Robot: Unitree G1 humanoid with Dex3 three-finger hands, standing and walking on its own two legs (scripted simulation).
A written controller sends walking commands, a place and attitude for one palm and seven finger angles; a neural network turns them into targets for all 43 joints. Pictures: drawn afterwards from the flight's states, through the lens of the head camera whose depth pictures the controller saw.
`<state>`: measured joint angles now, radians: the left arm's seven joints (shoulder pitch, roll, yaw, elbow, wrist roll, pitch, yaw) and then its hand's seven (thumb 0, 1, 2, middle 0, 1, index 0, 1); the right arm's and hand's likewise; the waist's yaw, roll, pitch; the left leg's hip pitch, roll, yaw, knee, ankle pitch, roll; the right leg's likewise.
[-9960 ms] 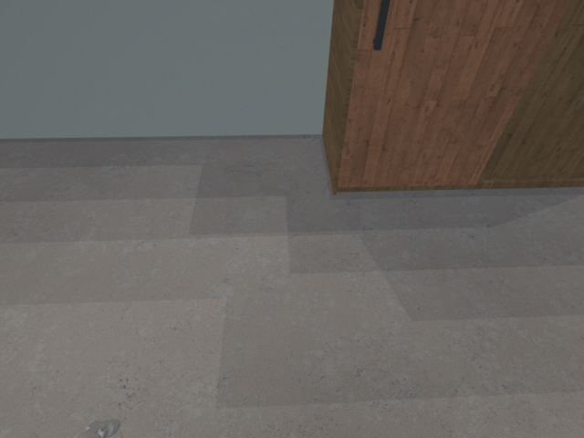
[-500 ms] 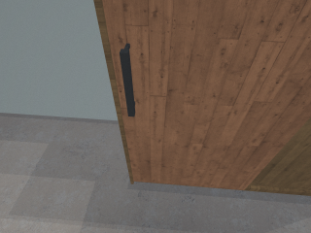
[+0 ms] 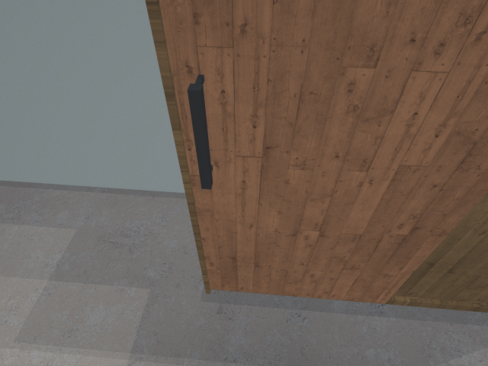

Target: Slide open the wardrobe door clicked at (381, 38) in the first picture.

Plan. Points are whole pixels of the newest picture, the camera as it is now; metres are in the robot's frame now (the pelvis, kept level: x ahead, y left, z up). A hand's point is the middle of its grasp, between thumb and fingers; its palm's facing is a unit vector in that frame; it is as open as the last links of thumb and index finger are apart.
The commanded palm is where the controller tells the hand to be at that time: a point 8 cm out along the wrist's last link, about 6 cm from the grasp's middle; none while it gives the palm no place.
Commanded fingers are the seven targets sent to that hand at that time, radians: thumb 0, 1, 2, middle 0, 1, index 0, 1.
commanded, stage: look again from close up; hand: left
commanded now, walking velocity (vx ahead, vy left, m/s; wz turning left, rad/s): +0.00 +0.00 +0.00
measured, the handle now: (204, 137) +0.52 +0.12 +0.10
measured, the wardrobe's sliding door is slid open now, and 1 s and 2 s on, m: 0.00 0.00 0.00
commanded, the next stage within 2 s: none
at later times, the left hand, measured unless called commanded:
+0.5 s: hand out of the picture +0.07 +0.23 -0.16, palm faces -0.02 -0.95 -0.31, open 7.4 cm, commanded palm none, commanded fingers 0.00 0.90 0.90 -0.20 -0.30 -0.20 -0.30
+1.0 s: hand out of the picture +0.06 +0.23 -0.16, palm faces -0.02 -0.95 -0.31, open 7.4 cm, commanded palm none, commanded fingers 0.00 0.90 0.90 -0.20 -0.30 -0.20 -0.30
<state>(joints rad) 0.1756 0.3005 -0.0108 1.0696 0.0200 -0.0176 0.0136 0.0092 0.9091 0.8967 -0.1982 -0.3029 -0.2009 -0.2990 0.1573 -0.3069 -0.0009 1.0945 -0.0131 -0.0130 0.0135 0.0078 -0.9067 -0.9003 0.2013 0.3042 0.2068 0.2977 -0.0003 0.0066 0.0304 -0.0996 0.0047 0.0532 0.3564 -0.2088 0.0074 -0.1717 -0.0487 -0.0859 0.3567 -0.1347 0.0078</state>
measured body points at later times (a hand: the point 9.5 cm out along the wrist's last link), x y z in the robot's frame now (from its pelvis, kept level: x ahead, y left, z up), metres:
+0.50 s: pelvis +0.01 -0.01 +0.00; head +0.00 -0.01 +0.45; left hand +0.07 +0.28 -0.14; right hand +0.06 -0.29 -0.14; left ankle -0.01 +0.11 -0.75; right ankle +0.04 -0.12 -0.75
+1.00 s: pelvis +0.01 +0.00 +0.00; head +0.01 +0.00 +0.45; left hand +0.06 +0.28 -0.14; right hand +0.06 -0.29 -0.14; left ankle -0.01 +0.11 -0.75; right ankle +0.04 -0.12 -0.75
